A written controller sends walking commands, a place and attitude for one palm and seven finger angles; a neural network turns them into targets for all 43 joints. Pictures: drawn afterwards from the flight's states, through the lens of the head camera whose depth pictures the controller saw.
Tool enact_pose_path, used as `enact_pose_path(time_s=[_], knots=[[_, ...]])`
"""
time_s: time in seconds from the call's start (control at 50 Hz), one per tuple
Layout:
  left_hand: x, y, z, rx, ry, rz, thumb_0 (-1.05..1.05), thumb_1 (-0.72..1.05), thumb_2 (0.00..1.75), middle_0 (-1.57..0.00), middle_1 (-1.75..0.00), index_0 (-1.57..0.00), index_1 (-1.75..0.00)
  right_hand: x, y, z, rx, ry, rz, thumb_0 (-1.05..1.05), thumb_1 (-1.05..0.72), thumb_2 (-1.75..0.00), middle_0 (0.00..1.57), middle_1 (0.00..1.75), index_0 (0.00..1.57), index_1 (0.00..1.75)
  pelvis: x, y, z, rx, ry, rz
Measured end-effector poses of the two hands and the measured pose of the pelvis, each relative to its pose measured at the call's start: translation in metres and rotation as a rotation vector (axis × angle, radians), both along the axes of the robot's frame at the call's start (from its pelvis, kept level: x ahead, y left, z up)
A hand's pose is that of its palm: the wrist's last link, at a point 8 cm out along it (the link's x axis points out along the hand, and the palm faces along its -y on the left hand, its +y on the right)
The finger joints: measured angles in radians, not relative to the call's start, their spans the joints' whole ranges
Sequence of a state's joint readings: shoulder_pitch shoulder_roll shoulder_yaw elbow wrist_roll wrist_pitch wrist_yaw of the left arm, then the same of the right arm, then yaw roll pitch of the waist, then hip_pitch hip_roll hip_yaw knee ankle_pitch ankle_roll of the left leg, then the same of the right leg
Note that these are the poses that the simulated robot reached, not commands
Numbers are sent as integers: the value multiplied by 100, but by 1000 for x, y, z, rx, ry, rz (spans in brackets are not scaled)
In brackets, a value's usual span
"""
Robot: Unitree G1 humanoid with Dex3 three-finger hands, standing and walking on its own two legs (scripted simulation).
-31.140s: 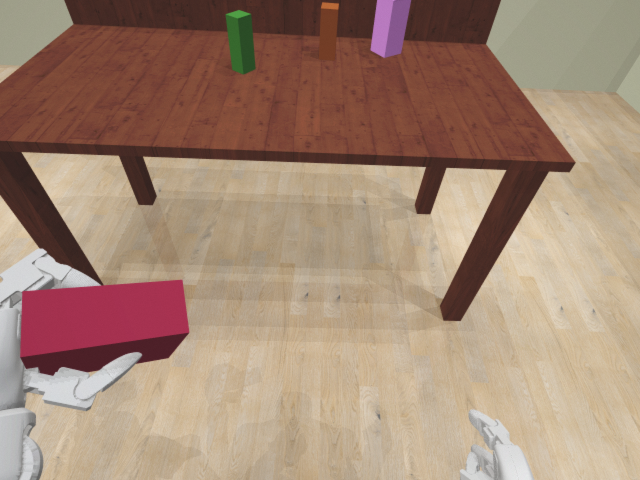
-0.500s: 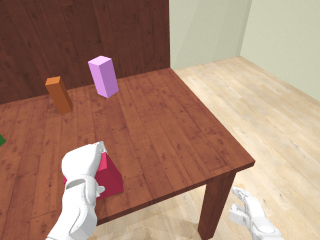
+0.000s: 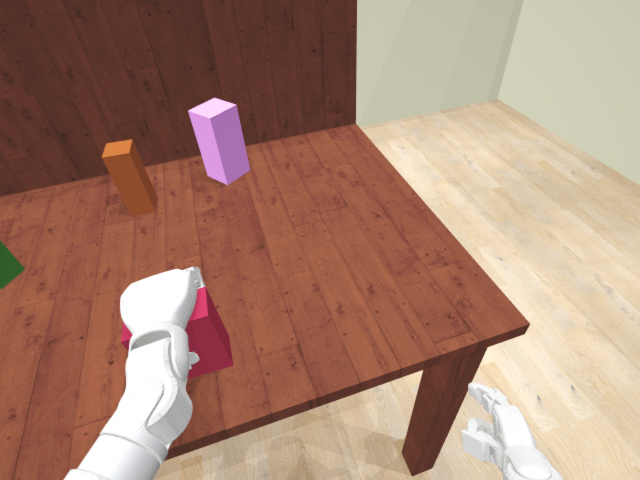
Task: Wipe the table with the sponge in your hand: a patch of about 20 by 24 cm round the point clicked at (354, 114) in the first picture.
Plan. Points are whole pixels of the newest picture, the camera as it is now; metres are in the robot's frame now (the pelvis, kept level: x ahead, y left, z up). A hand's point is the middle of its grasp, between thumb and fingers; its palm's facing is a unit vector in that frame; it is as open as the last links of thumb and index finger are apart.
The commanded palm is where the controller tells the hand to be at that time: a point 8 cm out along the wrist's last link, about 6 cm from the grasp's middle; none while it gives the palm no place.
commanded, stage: wipe forward along the middle lane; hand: left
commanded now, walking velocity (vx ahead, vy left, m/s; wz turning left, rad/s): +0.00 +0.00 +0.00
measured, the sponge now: (187, 347) +0.28 +0.24 +0.01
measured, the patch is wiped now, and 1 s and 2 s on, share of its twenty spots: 1.00 1.00 1.00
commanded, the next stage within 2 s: slide back across to the first lane in 1.24 s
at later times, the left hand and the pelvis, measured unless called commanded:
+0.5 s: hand (180, 296) +0.33 +0.26 +0.05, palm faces -0.06 -0.06 -1.00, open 9.4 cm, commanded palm +0.31 +0.26 +0.09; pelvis -0.01 -0.02 +0.00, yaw +1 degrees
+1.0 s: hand (174, 271) +0.37 +0.29 +0.05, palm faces -0.09 -0.02 -1.00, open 9.4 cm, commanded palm +0.36 +0.28 +0.09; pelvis -0.01 -0.02 -0.01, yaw +1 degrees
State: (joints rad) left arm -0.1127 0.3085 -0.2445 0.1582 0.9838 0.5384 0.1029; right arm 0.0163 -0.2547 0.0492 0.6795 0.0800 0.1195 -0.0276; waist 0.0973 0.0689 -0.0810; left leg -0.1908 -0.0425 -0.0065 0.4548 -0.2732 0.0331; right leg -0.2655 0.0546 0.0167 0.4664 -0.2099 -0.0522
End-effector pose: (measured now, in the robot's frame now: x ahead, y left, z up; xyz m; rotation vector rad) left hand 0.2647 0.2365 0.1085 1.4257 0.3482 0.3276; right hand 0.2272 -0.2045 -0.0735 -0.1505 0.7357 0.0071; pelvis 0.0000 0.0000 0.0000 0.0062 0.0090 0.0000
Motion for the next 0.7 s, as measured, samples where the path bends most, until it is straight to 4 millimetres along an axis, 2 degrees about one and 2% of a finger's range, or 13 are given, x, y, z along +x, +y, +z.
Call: enact_pose_path(time_s=[0.26, 0.4, 0.7], knots=[[25, 5, -2, 38, 32, 18, -1, -50, 114, -82, -142, -84, -138, -14, -16, -9, -33, 37, -31, 2, -91, -90, 20, 30, 20, 30, -3, -8, -2, 2, 30, 12], [43, 13, 1, 52, 59, 21, -1, -50, 114, -82, -142, -84, -138, -33, -34, -18, -59, 82, -72, 2, -91, -90, 20, 30, 20, 30, -6, -14, -3, 4, 49, 11], [65, 25, 0, 71, 78, -4, 0, -50, 114, -82, -142, -84, -138, -76, -66, -35, -100, 184, -152, 2, -91, -90, 20, 30, 20, 30, -9, -21, -5, 3, 86, 9]])
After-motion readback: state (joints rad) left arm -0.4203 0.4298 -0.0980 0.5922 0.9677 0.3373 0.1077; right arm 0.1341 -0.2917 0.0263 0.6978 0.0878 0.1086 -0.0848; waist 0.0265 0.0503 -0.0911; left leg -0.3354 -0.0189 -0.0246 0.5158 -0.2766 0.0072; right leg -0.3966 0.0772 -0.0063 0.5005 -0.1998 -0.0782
